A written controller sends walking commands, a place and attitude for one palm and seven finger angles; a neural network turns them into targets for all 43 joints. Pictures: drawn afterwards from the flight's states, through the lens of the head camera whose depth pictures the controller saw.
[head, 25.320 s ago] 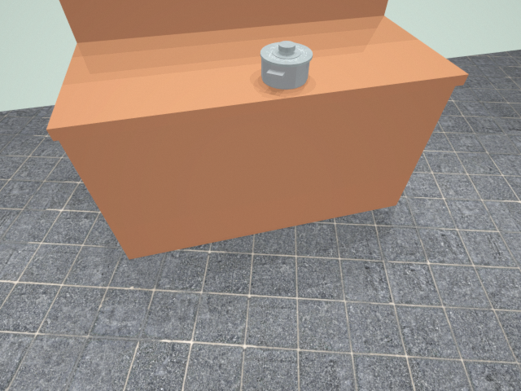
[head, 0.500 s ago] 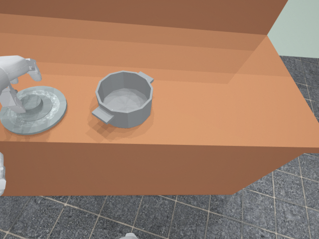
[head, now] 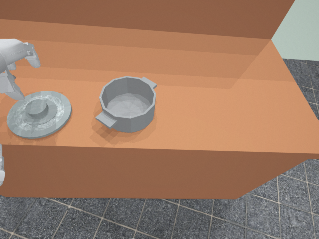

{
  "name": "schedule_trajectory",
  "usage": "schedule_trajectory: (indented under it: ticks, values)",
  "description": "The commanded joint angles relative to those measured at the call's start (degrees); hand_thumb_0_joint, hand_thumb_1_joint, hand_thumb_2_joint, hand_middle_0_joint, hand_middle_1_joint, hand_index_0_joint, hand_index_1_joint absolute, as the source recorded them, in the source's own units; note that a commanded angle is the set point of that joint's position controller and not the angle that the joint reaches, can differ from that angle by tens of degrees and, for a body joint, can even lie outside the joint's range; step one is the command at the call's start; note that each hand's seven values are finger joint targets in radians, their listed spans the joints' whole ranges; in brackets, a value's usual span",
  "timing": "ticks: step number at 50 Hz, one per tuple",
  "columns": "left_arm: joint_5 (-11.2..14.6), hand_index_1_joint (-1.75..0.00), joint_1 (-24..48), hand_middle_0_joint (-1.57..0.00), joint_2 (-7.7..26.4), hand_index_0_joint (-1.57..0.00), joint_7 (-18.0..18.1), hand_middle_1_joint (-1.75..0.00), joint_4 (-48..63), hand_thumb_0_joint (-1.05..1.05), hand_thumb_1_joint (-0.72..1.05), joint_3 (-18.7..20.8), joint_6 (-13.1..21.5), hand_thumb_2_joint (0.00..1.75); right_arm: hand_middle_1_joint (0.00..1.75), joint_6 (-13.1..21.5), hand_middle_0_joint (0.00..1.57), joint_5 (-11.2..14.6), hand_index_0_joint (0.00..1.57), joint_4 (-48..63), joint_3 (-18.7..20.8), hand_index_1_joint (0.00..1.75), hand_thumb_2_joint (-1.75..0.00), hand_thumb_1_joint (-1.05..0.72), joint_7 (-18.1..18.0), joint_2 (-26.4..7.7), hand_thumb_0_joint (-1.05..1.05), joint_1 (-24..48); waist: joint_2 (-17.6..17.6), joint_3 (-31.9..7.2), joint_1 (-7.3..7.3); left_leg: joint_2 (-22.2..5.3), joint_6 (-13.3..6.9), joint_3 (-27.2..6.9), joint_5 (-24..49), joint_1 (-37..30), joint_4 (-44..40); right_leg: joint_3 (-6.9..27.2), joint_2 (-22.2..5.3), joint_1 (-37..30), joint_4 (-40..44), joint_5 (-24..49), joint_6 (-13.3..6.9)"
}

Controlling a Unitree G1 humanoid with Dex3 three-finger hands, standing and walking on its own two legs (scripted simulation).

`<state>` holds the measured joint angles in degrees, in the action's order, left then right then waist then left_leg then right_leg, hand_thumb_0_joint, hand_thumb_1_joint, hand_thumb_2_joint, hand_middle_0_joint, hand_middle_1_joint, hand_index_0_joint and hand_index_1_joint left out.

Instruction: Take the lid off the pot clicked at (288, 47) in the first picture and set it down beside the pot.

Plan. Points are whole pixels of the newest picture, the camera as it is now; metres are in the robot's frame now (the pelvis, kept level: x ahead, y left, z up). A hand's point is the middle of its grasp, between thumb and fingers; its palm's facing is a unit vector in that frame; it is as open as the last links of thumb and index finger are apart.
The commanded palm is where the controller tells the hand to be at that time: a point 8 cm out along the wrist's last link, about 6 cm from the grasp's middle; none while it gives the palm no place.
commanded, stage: raise the empty hand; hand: left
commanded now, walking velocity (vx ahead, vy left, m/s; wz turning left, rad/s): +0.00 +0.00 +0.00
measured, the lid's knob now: (37, 108) +0.46 +0.34 +0.01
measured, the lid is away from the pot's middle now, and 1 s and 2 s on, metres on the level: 0.25 0.25 0.25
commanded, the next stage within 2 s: draw the hand back to the body in 0.32 s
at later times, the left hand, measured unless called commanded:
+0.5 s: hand (7, 70) +0.45 +0.34 +0.15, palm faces -0.39 -0.11 -0.92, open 11.0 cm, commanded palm +0.46 +0.32 +0.23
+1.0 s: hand (18, 81) +0.40 +0.29 +0.17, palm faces +0.02 -0.57 -0.82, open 11.0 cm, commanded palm +0.37 +0.31 +0.22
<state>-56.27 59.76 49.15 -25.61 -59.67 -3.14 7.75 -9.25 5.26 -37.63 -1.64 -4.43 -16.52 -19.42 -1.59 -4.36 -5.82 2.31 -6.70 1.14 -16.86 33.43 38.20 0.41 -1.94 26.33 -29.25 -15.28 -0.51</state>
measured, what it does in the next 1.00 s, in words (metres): stands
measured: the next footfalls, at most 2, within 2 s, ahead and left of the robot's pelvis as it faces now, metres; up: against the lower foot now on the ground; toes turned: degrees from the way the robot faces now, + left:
none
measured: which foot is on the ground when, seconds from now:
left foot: down 0.00-1.00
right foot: down 0.00-1.00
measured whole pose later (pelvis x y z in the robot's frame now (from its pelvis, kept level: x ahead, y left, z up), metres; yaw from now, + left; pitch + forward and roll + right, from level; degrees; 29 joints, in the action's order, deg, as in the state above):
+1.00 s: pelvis +0.00 -0.02 +0.01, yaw +2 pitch +5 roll -3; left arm -23.3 39.7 40.8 -15.8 -36.0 7.6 6.8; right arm -8.2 5.2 -31.2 -2.1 -2.9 -15.0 -15.0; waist -2.2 0.3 -0.4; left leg 3.2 -5.2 -0.4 -13.8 22.8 31.3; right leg -0.7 -2.4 16.3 -24.7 -14.2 -2.5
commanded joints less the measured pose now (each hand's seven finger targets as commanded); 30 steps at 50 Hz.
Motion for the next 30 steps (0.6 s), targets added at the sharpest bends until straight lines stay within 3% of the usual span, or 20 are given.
schedule_trajectory:
  ticks: [1, 3, 4, 5, 8, 11, 14, 18, 23, 25, 26, 28, 30]
  values:
    - [0.65, -0.90, 29.22, -0.33, 15.01, -0.33, 1.57, -0.90, 9.86, 0.00, 0.01, 2.58, -1.13, 0.59, 0.30, 1.02, 0.20, 0.06, 0.20, 3.65, 3.84, 0.30, -0.90, -0.90, -0.61, -11.14, 0.00, -4.27, -6.75, -19.79, -0.65, -2.76, 3.97, -7.87, 21.77, -29.45, -5.39, -4.33, 5.84, 7.65, 3.11, 4.85, -1.74]
    - [0.31, -0.90, 31.00, -0.33, 15.83, -0.33, 1.60, -0.90, 11.68, 0.00, 0.01, 2.89, -1.23, 0.59, 0.30, 1.31, 0.20, -0.07, 0.20, 4.07, 3.86, 0.30, -0.90, -0.90, -0.72, -10.94, 0.00, -4.15, -8.22, -21.83, -0.49, -2.30, 3.87, -7.71, 22.72, -30.59, -5.41, -4.02, 5.78, 6.38, 3.30, 5.86, -1.88]
    - [0.15, -0.90, 31.96, -0.33, 17.92, -0.33, 1.66, -0.90, 13.85, 0.00, 0.01, 4.35, -0.73, 0.59, 0.30, 1.37, 0.20, -0.21, 0.20, 4.32, 3.82, 0.30, -0.90, -0.90, -0.77, -11.05, 0.00, -3.67, -9.76, -23.23, 0.01, -2.62, 4.45, -7.88, 25.88, -32.00, -5.27, -4.01, 5.50, 5.61, 3.11, 7.11, -2.11]
    - [0.17, -0.90, 32.28, -0.33, 16.06, -0.33, 1.46, -0.90, 13.03, 0.00, 0.01, 2.94, -0.92, 0.59, 0.30, 1.34, 0.20, -0.29, 0.20, 4.21, 3.73, 0.30, -0.90, -0.90, -0.78, -10.69, 0.00, -4.03, -10.01, -23.20, -0.60, -2.38, 4.54, -8.11, 27.57, -32.70, -4.94, -4.14, 5.81, 6.14, 3.18, 7.40, -1.97]
    - [0.57, -0.90, 30.30, -0.33, 16.91, -0.33, 0.97, -0.90, 9.88, 0.00, 0.01, 3.90, -1.50, 0.59, 0.30, 1.51, 0.20, -0.07, 0.20, 4.24, 3.57, 0.30, -0.90, -0.90, -0.82, -10.74, 0.00, -3.88, -6.95, -21.71, -0.39, -2.19, 3.88, -7.53, 24.32, -30.67, -5.52, -4.19, 5.76, 4.95, 3.74, 6.95, -1.69]
    - [0.41, -0.90, 31.33, -0.33, 17.99, -0.33, 0.53, -0.90, 9.54, 0.00, 0.01, 3.96, -1.91, 0.59, 0.30, 1.43, 0.20, 0.10, 0.20, 4.23, 3.32, 0.30, -0.90, -0.90, -0.69, -10.86, 0.00, -3.38, -6.23, -21.10, -0.15, -2.07, 3.57, -6.85, 23.75, -28.95, -6.07, -4.20, 5.49, 3.10, 3.90, 8.01, -1.71]
    - [0.36, -0.90, 31.18, -0.33, 12.87, -0.33, -0.33, -0.90, 8.18, 0.00, 0.01, -0.05, -2.35, 0.59, 0.30, 1.55, 0.20, 0.22, 0.20, 3.82, 3.52, 0.30, -0.90, -0.90, -0.25, -10.80, 0.00, -2.95, -7.04, -17.87, -0.47, -2.46, 3.87, -6.80, 25.11, -29.00, -6.08, -4.64, 5.50, 5.79, 4.05, 7.50, -1.79]
    - [0.09, -0.90, 29.50, -0.33, 17.17, -0.33, -0.11, -0.90, 9.85, 0.00, 0.01, 3.71, -1.70, 0.59, 0.30, 0.87, 0.20, 0.01, 0.20, 4.58, 3.54, 0.30, -0.90, -0.90, -0.17, -10.63, 0.00, -3.29, -6.25, -22.22, 0.00, -2.03, 3.68, -6.66, 27.58, -29.68, -5.31, -4.37, 5.76, 3.18, 3.62, 9.09, -1.61]
    - [0.85, -0.90, 29.86, -0.33, 17.15, -0.33, -0.29, -0.90, 10.76, 0.00, 0.01, 3.64, -1.44, 0.59, 0.30, 0.55, 0.20, 0.10, 0.20, 4.46, 3.60, 0.30, -0.90, -0.90, -0.33, -10.57, 0.00, -2.98, -6.64, -21.41, -0.17, -1.90, 3.13, -6.28, 25.09, -29.25, -5.90, -4.57, 5.68, 2.98, 4.21, 8.32, -1.63]
    - [0.66, -0.90, 30.43, -0.33, 18.59, -0.33, 0.00, -0.90, 15.90, 0.00, 0.01, 5.16, -0.52, 0.59, 0.30, 0.25, 0.20, -0.29, 0.20, 5.17, 3.84, 0.30, -0.90, -0.90, -0.17, -10.29, 0.00, -2.45, -10.21, -24.72, 0.32, -2.13, 3.81, -6.80, 30.86, -32.58, -5.33, -4.52, 5.68, 2.62, 3.87, 9.75, -1.84]
    - [0.61, -0.90, 28.67, -0.33, 19.52, -0.33, 0.19, -0.90, 16.73, 0.00, 0.01, 6.74, -0.19, 0.59, 0.30, 0.24, 0.20, -0.39, 0.20, 5.54, 3.98, 0.30, -0.90, -0.90, -0.13, -9.97, 0.00, -2.15, -10.35, -25.91, 0.80, -2.13, 3.86, -6.83, 32.70, -33.66, -5.08, -4.59, 5.65, 2.04, 3.88, 10.34, -1.78]
    - [1.42, -0.90, 23.52, -0.33, 21.21, -0.33, 0.09, -0.90, 14.43, 0.00, 0.01, 9.24, 0.08, 0.59, 0.30, -0.14, 0.20, -0.21, 0.20, 5.87, 3.68, 0.30, -0.90, -0.90, 0.08, -9.92, 0.00, -1.17, -8.22, -23.41, 1.31, -1.87, 3.29, -6.13, 31.36, -30.38, -4.96, -4.60, 5.51, 0.79, 3.96, 11.02, -1.65]
    - [2.20, -0.90, 20.86, -0.33, 21.42, -0.33, -0.12, -0.90, 14.72, 0.00, 0.01, 9.91, 0.05, 0.59, 0.30, -0.79, 0.20, -0.13, 0.20, 6.56, 3.61, 0.30, -0.90, -0.90, 0.48, -9.93, 0.00, -0.26, -7.18, -23.35, 1.53, -1.64, 3.04, -5.80, 31.90, -28.97, -5.23, -4.52, 5.40, -0.89, 3.72, 12.20, -1.64]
